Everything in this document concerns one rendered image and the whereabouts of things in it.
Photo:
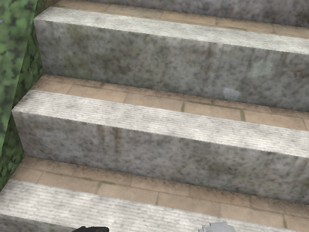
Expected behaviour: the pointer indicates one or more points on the right robot thigh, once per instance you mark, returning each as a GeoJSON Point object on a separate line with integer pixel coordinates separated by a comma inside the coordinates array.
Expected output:
{"type": "Point", "coordinates": [217, 227]}

